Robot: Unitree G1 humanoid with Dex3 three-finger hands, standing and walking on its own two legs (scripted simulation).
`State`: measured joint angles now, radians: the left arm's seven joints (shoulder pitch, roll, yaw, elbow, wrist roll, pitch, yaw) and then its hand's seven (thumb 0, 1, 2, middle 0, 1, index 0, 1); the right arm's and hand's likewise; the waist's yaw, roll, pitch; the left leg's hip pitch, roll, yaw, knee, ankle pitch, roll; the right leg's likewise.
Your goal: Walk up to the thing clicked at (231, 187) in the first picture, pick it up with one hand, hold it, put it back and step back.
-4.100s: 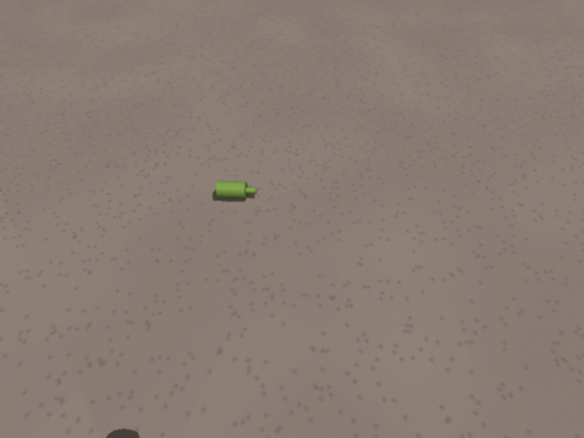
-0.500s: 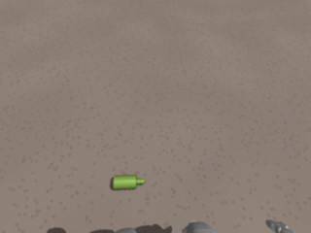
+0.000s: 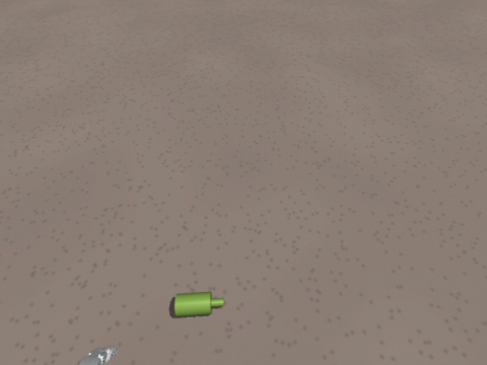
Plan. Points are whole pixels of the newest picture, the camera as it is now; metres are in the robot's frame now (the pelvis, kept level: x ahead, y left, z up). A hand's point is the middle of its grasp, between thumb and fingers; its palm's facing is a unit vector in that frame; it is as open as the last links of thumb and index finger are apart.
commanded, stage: walk up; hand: left
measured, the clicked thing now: (200, 303) +0.45 +0.19 -0.73
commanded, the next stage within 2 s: stand in 0.68 s
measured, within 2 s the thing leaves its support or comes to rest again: neither
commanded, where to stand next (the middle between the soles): +0.05 -0.01 m, yaw +2 degrees
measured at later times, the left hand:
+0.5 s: hand out of the picture +0.08 +0.26 -0.15, palm faces +0.01 -0.94 -0.34, open 7.4 cm
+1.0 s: hand out of the picture +0.09 +0.25 -0.15, palm faces -0.01 -0.94 -0.34, open 7.4 cm
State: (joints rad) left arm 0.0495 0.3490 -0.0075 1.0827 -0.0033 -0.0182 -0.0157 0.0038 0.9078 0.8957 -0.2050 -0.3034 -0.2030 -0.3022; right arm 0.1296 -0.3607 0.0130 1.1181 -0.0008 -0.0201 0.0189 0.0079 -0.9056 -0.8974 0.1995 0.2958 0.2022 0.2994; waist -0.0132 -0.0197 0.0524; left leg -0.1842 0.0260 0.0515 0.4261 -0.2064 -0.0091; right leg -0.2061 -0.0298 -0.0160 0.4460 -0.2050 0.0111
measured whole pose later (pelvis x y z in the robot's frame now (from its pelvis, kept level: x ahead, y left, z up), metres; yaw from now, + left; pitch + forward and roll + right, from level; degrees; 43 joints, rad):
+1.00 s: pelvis +0.02 +0.00 +0.01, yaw +1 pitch -2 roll +0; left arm 0.08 0.35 0.01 1.16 0.01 -0.01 -0.01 0.00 0.91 0.90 -0.20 -0.30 -0.20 -0.30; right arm 0.08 -0.35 0.00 1.15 -0.01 -0.01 0.01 0.01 -0.91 -0.90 0.20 0.30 0.20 0.30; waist -0.01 0.00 0.04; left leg -0.11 0.02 0.04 0.31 -0.17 -0.01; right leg -0.11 -0.03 -0.04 0.31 -0.16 0.02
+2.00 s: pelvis +0.03 +0.00 +0.01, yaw +1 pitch -2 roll +0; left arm 0.11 0.35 0.00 1.15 0.01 -0.01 -0.01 0.00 0.91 0.90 -0.20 -0.30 -0.20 -0.30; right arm 0.10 -0.35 0.00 1.13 -0.01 0.00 0.01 0.01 -0.91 -0.90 0.20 0.30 0.20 0.30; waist 0.00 0.00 0.04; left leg -0.10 0.03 0.02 0.31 -0.18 -0.02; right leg -0.10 -0.02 -0.05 0.31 -0.18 0.01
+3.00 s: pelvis +0.03 +0.00 +0.01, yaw +1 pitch -2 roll +0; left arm 0.12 0.35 0.00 1.14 0.01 -0.01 -0.01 0.00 0.91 0.90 -0.20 -0.30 -0.20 -0.30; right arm 0.11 -0.35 0.00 1.13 -0.01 -0.01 0.01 0.01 -0.91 -0.90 0.20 0.30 0.20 0.30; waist 0.00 0.00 0.04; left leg -0.09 0.03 0.03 0.30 -0.18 -0.02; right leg -0.10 -0.03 -0.04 0.31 -0.18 0.01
